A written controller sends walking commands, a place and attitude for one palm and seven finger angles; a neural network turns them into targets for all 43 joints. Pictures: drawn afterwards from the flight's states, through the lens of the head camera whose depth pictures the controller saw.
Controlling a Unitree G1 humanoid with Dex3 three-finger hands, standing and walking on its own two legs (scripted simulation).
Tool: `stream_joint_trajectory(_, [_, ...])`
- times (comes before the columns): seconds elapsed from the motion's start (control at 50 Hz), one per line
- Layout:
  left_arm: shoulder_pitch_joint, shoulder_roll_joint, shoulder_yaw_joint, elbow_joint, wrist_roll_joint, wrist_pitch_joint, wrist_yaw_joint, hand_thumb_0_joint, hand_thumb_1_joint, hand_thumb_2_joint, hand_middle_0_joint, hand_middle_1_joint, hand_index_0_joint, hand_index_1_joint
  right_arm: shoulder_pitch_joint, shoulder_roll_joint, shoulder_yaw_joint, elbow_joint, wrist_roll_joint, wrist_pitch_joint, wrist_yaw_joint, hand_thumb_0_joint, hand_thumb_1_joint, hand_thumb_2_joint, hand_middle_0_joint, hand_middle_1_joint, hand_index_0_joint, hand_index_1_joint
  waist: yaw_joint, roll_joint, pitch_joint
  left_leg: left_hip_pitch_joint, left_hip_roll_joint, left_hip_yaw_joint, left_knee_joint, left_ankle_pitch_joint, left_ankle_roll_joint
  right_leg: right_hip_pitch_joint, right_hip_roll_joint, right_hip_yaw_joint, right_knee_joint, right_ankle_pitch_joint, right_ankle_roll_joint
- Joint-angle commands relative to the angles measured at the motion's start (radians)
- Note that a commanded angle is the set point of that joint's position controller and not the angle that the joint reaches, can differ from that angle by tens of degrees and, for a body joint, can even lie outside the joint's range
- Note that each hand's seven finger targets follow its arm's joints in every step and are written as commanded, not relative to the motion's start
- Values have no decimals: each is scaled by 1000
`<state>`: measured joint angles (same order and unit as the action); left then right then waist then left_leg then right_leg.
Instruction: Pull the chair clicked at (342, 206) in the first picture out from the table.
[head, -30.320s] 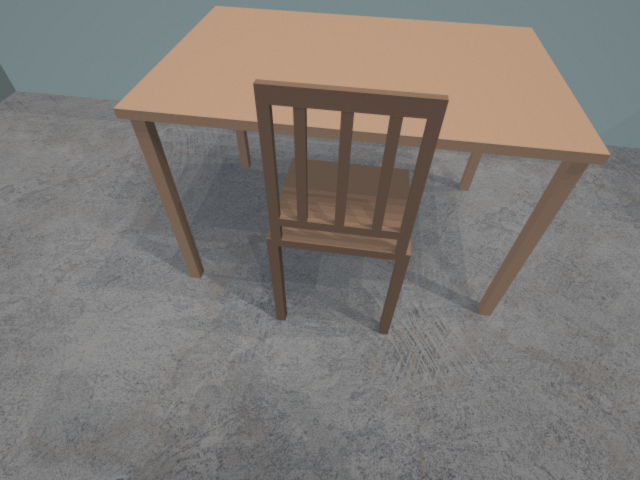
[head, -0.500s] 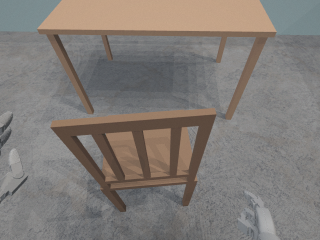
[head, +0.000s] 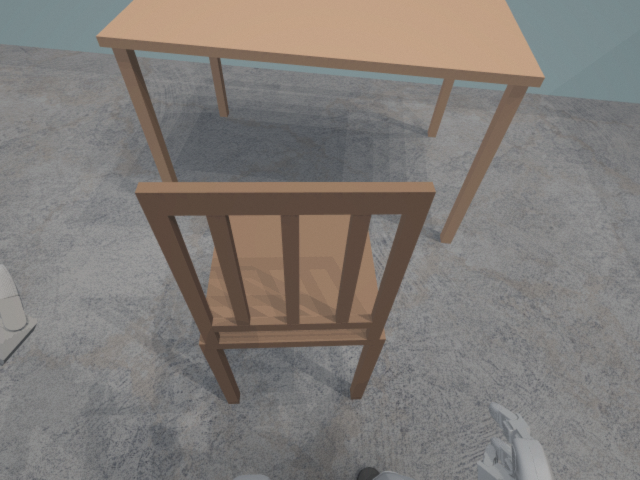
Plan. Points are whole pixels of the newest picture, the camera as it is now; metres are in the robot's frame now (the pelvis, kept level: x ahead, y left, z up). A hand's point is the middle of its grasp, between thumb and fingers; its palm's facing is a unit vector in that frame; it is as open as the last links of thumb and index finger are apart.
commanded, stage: step back with the hand held close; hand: left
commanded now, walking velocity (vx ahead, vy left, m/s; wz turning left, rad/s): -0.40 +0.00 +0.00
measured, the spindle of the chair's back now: (291, 275) +0.43 +0.07 -0.08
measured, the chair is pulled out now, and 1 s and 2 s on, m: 0.56 0.56 0.56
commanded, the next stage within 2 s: stop stepping back and stand still in 0.92 s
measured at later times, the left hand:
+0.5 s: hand out of the picture +0.17 +0.27 +0.18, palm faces +0.48 -0.70 -0.54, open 7.4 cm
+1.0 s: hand out of the picture +0.11 +0.24 +0.17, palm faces +0.36 -0.76 -0.54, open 7.4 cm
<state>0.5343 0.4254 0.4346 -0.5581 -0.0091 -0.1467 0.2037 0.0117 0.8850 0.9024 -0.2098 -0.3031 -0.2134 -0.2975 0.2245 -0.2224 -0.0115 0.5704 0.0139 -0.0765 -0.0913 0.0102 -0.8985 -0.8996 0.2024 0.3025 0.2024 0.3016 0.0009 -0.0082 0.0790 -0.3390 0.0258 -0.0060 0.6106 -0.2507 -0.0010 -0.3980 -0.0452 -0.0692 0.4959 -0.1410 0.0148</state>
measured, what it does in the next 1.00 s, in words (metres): walks backwards: right foot, then left foot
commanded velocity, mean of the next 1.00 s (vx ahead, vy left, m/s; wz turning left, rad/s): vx -0.40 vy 0.00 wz -0.05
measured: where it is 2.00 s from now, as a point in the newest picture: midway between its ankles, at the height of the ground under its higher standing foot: outside the picture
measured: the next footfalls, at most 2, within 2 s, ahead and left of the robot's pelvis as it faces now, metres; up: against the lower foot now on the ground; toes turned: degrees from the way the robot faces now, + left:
right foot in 0.52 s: +0.02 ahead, -0.14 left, +0.00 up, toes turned +0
left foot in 0.86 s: -0.03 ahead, +0.13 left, +0.00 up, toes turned +2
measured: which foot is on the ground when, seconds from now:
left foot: down 0.00-0.66, up 0.68-0.84, down 0.86-1.00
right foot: down 0.00-0.38, up 0.40-0.50, down 0.52-0.88, up 0.90-1.00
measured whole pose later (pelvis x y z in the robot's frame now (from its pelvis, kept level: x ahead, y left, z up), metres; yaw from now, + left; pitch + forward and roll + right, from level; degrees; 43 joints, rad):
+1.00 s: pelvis -0.10 -0.03 +0.01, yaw +0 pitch +1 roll +0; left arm 0.59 0.47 0.49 -0.58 -0.03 -0.24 0.15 0.01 0.89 0.90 -0.21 -0.30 -0.21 -0.30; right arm 0.13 -0.17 -0.05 0.63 -0.01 -0.15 -0.06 0.01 -0.90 -0.90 0.20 0.30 0.20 0.30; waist 0.00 -0.06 0.10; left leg -0.32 0.06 0.01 0.52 -0.23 -0.04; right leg -0.45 -0.01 -0.03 0.82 -0.42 0.01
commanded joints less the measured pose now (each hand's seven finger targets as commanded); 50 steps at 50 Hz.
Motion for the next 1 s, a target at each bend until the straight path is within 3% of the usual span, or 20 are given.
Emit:
stream_joint_trajectory(0.0, [38,171,169,-187,7,-80,24,0,900,900,-200,-300,-200,-300,-103,-125,-60,-162,6,-70,-2,0,-900,-900,200,300,200,300,15,213,-137,-391,147,-124,-290,-390,80,397,-25,97,112,-136,-3])
stream_joint_trajectory(0.08, [2,163,160,-159,3,-89,18,0,900,900,-200,-300,-200,-300,-79,-116,-69,-141,8,-86,-4,0,-900,-900,200,300,200,300,7,87,-108,-377,116,-107,-202,-335,65,337,-44,138,109,-23,-19])
stream_joint_trajectory(0.16, [-100,181,163,-140,21,-104,18,0,900,900,-200,-300,-200,-300,-74,-129,-73,-111,-11,-98,-2,0,-900,-900,200,300,200,300,2,19,-40,-370,82,-98,-125,-498,69,179,-80,255,-31,-358,-45])
stream_joint_trajectory(0.24, [-129,174,122,-165,13,-106,15,0,900,900,-200,-300,-200,-300,-74,-116,-56,-95,-20,-96,11,0,-900,-900,200,300,200,300,-3,-119,-82,-116,23,-62,28,-349,39,-39,-153,298,-195,-460,-75])
stream_joint_trajectory(0.3, [-80,192,149,-226,7,-128,16,0,900,900,-200,-300,-200,-300,-82,-116,-53,-83,-25,-92,15,0,-900,-900,200,300,200,300,-4,-28,-175,-56,43,-93,-64,-262,48,26,-133,227,-117,-300,-60])
stream_joint_trajectory(0.36, [-11,198,205,-255,19,-147,19,0,900,900,-200,-300,-200,-300,-115,-127,-64,-105,-15,-110,12,0,-900,-900,200,300,200,300,3,280,-181,-343,223,-235,-305,-354,114,269,10,81,270,-180,-7])
stream_joint_trajectory(0.38, [-17,183,204,-283,14,-151,14,0,900,900,-200,-300,-200,-300,-113,-113,-70,-118,-9,-119,12,0,-900,-900,200,300,200,300,2,317,-184,-422,272,-244,-327,-324,129,327,34,59,383,-156,2])
stream_joint_trajectory(0.48, [37,178,216,-225,-21,-171,-12,0,900,900,-200,-300,-200,-300,-81,-103,-82,-71,-4,-144,20,0,-900,-900,200,300,200,300,12,194,-151,-144,245,-159,-170,86,100,143,17,40,186,-204,-16])
stream_joint_trajectory(0.52, [-18,162,182,-196,-17,-187,-22,0,900,900,-200,-300,-200,-300,-79,-111,-72,-28,-22,-162,27,0,-900,-900,200,300,200,300,5,236,-146,10,260,-179,-136,326,104,88,19,36,58,-190,-11])
stream_joint_trajectory(0.56, [-105,155,135,-208,0,-201,-29,0,900,900,-200,-300,-200,-300,-75,-119,-71,2,-32,-168,34,0,-900,-900,200,300,200,300,1,223,-214,144,236,-141,-41,569,69,141,6,51,-70,76,-18])
stream_joint_trajectory(0.6, [-80,160,117,-219,-16,-195,-37,0,900,900,-200,-300,-200,-300,-73,-128,-96,-29,-11,-163,30,0,-900,-900,200,300,200,300,5,22,-288,178,138,-42,83,396,16,135,-55,123,-63,303,-49])
stream_joint_trajectory(0.64, [-24,191,138,-166,-25,-184,-38,0,900,900,-200,-300,-200,-300,-99,-103,-98,-55,-6,-138,28,0,-900,-900,200,300,200,300,-3,-162,-256,45,1,16,232,-15,-24,118,-265,357,-140,463,-152])
stream_joint_trajectory(0.68, [27,203,158,-142,-32,-161,-29,0,900,900,-200,-300,-200,-300,-133,-83,-94,-63,-8,-99,36,0,-900,-900,200,300,200,300,10,-154,-226,-81,-10,-65,391,-247,-22,154,-351,377,-170,444,-222])
stream_joint_trajectory(0.76, [49,233,226,-134,-15,-156,-10,0,900,900,-200,-300,-200,-300,-203,-54,-46,-91,-13,-64,7,0,-900,-900,200,300,200,300,0,-151,-182,-81,4,-35,-1,-155,-19,230,-213,193,-47,499,-126])
stream_joint_trajectory(0.8, [105,201,204,-154,-28,-163,-11,0,900,900,-200,-300,-200,-300,-145,-64,-55,-86,-11,-49,-3,0,-900,-900,200,300,200,300,-14,-69,-227,42,35,-7,-283,162,-6,276,-125,128,84,465,-60])
stream_joint_trajectory(0.84, [79,210,196,-233,-20,-183,-21,0,900,900,-200,-300,-200,-300,-130,-92,-87,-96,-11,-66,7,0,-900,-900,200,300,200,300,-5,185,-263,197,269,-175,-222,739,82,77,-19,79,255,-23,-2])
stream_joint_trajectory(0.86, [113,192,177,-223,-25,-186,-29,0,900,900,-200,-300,-200,-300,-116,-91,-99,-92,-8,-77,18,0,-900,-900,200,300,200,300,-6,213,-279,276,320,-163,-210,855,110,-6,8,90,353,-282,-13])
stream_joint_trajectory(0.88, [175,154,163,-157,-31,-179,-35,0,900,900,-200,-300,-200,-300,-111,-87,-106,-81,-6,-92,27,0,-900,-900,200,300,200,300,7,224,-265,279,319,-112,-181,892,126,-45,27,92,404,-341,-14])
stream_joint_trajectory(0.9, [122,191,179,-244,-37,-184,-37,0,900,900,-200,-300,-200,-300,-128,-92,-95,-86,-26,-113,29,0,-900,-900,200,300,200,300,6,335,-253,145,349,-164,-208,809,163,-12,3,96,451,-378,-4])
stream_joint_trajectory(0.98, [-20,201,150,-387,-31,-200,-29,0,900,900,-200,-300,-200,-300,-102,-115,-94,-49,-15,-153,40,0,-900,-900,200,300,200,300,4,288,-220,202,291,-91,-145,770,105,41,-7,59,239,-227,-16])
